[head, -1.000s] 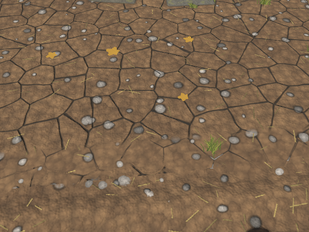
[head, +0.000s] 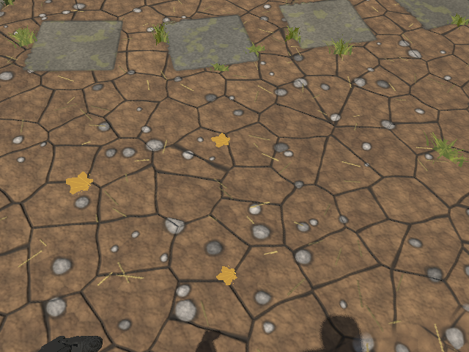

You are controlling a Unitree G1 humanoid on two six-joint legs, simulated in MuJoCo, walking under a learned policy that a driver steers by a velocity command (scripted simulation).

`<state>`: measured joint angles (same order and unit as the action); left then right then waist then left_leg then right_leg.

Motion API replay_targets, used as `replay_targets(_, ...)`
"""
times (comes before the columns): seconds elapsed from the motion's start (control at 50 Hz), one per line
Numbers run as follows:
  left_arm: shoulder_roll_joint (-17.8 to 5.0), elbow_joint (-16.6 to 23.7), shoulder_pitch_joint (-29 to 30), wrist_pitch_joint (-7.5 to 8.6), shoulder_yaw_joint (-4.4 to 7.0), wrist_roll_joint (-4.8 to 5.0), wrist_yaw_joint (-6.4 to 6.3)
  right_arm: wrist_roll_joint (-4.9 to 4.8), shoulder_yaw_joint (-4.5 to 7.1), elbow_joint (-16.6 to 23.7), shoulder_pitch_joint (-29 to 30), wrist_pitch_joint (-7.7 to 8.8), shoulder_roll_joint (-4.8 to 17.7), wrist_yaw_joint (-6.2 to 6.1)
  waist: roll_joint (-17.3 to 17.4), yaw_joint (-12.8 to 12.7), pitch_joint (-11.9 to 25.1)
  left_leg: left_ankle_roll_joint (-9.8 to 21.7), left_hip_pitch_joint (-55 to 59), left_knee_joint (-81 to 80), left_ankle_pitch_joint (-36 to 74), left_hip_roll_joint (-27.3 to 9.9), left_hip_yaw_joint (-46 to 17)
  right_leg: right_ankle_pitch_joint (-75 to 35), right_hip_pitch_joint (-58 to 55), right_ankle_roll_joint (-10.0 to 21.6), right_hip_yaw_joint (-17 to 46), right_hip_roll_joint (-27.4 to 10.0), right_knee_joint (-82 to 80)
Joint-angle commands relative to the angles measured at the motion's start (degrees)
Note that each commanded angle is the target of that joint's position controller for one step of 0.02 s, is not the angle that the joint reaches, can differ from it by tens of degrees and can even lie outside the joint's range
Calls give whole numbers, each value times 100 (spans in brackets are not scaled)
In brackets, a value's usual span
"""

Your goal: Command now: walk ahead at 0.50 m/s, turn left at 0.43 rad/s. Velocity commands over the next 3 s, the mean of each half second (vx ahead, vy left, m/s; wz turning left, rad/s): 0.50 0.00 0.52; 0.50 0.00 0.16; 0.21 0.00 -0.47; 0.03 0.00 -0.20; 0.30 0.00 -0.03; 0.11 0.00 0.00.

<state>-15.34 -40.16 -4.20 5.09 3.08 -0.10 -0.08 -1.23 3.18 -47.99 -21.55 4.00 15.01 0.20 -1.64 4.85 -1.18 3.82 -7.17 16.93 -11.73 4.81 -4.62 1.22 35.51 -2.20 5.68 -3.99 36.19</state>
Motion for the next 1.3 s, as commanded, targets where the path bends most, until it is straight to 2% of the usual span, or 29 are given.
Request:
replay_targets(0.02, -367, 516, 616, 143, 74, 64, 62, -49, 259, 339, -92, -1, 1027, -77, 656, -32, 33, 824, -379, -339, 873, -1314, -1117, -413, -653, -45, -207, 340, -552)
replay_targets(0.1, -645, 511, 375, 255, 185, 98, 110, -41, 296, 413, -33, -102, 1056, -128, 856, -330, 135, 625, -102, 303, 726, -1437, -1663, 179, -1399, 167, -175, 395, -1107)
replay_targets(0.12, -770, 383, -94, 273, 259, 75, 83, -25, 259, 465, 38, -111, 933, -127, 838, -582, 360, 485, -240, 731, 917, -1220, -1589, 215, -2122, 317, -232, 363, -1308)
replay_targets(0.14, -1016, 283, -852, 296, 348, -16, 34, 27, 163, 587, 158, -90, 668, -106, 607, -960, 978, 289, -753, 1855, 769, -899, -1302, 298, -3387, 628, 241, -237, -1141)
replay_targets(0.16, -1523, 181, -1642, 246, 477, -104, -16, 26, 36, 762, -256, -27, 247, -111, -609, -1030, 1873, -98, -2408, 3768, -742, -181, -493, 670, -5441, 1290, 1958, -1527, -1149)
replay_targets(0.18, -1412, 23, -1883, 162, 461, -31, 34, -73, 23, 870, -539, 19, 404, -108, -1728, -918, 2091, -204, -3617, 4976, -2364, -233, -329, 1842, -5774, 1752, 3719, -2181, -1672)
replay_targets(0.2, -937, 99, -1589, 142, 334, 6, 35, -126, 159, 794, -246, -5, 903, -109, -952, -971, 1290, -237, -3979, 5502, -1932, -564, -481, 2435, -5104, 1566, 3206, -1936, -1845)
replay_targets(0.22, -718, 126, -1312, 111, 260, 6, 27, -82, 193, 854, 162, -48, 975, -100, -536, -945, 740, -264, -3962, 5558, -1458, -748, -309, 2122, -4402, 1366, 2343, -1678, -1933)
replay_targets(0.28, -481, 42, -717, 105, 169, -54, 42, -38, 211, 964, 369, -174, 707, -31, -558, -558, 68, -335, -3378, 5057, -711, -1151, -179, 993, -2968, 1206, 958, -1131, -2469)
replay_targets(0.46, -954, -327, -920, 118, 326, -5, -20, -3, 85, 1407, 1418, -191, 370, 165, -152, -768, -138, -406, -3229, 2934, 1260, -1135, 219, -482, -3065, 1176, -909, -1005, -2766)
replay_targets(0.56, -1227, -530, -1265, -36, 408, 137, -25, -20, 91, 1773, 2075, -203, 441, 313, -177, -910, -350, -110, -3134, 2096, 767, -957, 611, -978, -3796, 979, -1292, -1263, -2454)
replay_targets(0.6, -1380, -587, -1329, -102, 442, 195, -37, 23, 167, 1820, 1880, -216, 570, 316, -319, -683, -108, 129, -2451, 1934, 125, -604, 875, -2721, -3941, 903, -1439, -1292, -1791)
replay_targets(0.64, -1309, -628, -1337, -155, 378, 198, -63, 22, 442, 1426, 396, -242, 1017, 231, -188, 170, 728, 479, -182, 1394, 514, -115, 1041, -3574, -3350, 665, -1763, -999, 119)
replay_targets(0.66, -938, -515, -1462, -108, 215, -5, -57, 20, 590, 1236, -494, -292, 1500, 102, 621, 449, 1368, 819, 1665, 1481, 887, -1110, -393, -1305, -1823, 418, -1817, -731, 1940)
replay_targets(0.68, -325, -306, -2027, 37, -4, -72, 35, 18, 574, 1297, -243, -231, 1959, 104, 1780, -256, 2060, 1817, 2940, 665, -211, -2480, -3569, 3319, 212, 133, -1067, 345, 3722)
replay_targets(0.7, -932, -365, -1410, 162, 127, 176, 92, 35, 434, 1353, -380, -163, 1417, 150, 923, 227, 2244, 1717, 2861, 183, -562, -2580, -3819, 3210, 667, 190, -161, 203, 4212)
replay_targets(0.72, -1048, -180, -914, 210, 164, 323, 109, 73, 364, 1268, -157, -100, 1234, 173, 824, 208, 1366, 1472, 2224, 149, -87, -2382, -2881, 2750, 1051, 274, -255, -2, 4155)
replay_targets(0.74, -948, -216, -832, 219, 128, 253, 68, 61, 305, 1263, 225, -72, 1075, 167, 462, -28, 928, 1268, 1406, 143, 511, -2169, -2130, 2262, 868, 318, -278, -280, 3753)
replay_targets(0.78, -922, -377, -1058, 96, 163, 148, 54, 164, 187, 1305, 752, -13, 709, 160, 537, -434, 576, 1090, 260, -162, 1304, -1845, -1240, 1710, 154, 297, -204, -562, 3254)
replay_targets(0.88, -583, -434, -962, -193, 114, 139, 14, 220, 230, 985, 732, 201, 780, 99, 427, -538, 122, 1035, -236, -856, 1659, -1763, -181, 673, 348, 76, -57, -522, 2432)
replay_targets(1.04, -292, -57, 105, -86, 6, 74, 231, 180, 243, 596, 509, 141, 871, -49, 352, -114, -400, 561, 384, -838, 2394, -1688, 1087, -1001, 280, 230, -455, -92, 52)
replay_targets(1.12, -507, 195, -46, -64, 105, 25, 418, 68, 319, 559, 587, -112, 1112, -210, 680, -300, -5, 330, 1111, 323, 4623, -1851, 1249, -13, -101, 469, -908, 311, -240)
replay_targets(1.16, -881, -2, -1098, -78, 303, 23, 409, 35, 330, 643, 791, -223, 1157, -299, 711, -857, 581, 60, 982, 1833, 5223, -1650, 1368, 96, -1351, 709, -1066, 712, -563)
replay_targets(1.18, -1228, -85, -1681, -82, 437, 4, 307, 55, 282, 693, 742, -203, 1063, -309, 305, -1176, 967, -260, 264, 3228, 4075, -1291, 1463, -1281, -2559, 959, -607, 529, -985)
replay_targets(1.2, -1810, -9, -1723, -131, 523, -27, 180, 373, 80, 868, 37, -117, 364, -229, -1255, -608, 1700, -678, -1827, 5344, -1264, -461, 1352, -4219, -4667, 1822, 1343, -981, -201)
replay_targets(1.22, -1718, 228, -1706, -121, 458, -64, 189, 272, -5, 902, -148, 0, 492, -115, -1178, -720, 2946, -823, -2889, 6842, -3012, 182, 100, -4005, -5710, 2892, 3498, -1888, -738)
replay_targets(1.24, -1409, 376, -1465, -176, 410, -50, 189, 68, 105, 923, 380, 38, 957, -50, -342, -1016, 2790, -689, -3074, 6876, -2507, -250, -380, -3253, -5348, 2604, 2802, -1568, -967)
replay_targets(1.26, -1150, 420, -1113, -213, 343, 50, 162, 24, 95, 1088, 821, 17, 952, -74, -33, -916, 2028, -616, -3281, 6453, -2040, -458, -246, -2489, -4615, 2303, 2226, -1277, -1096)
replay_targets(1.3, -916, 486, -687, -305, 263, 91, 88, 155, 136, 1101, 979, -151, 966, -194, 209, -562, 1033, -659, -2927, 5626, -1564, -741, -158, -1666, -2926, 2003, 1709, -897, -1526)
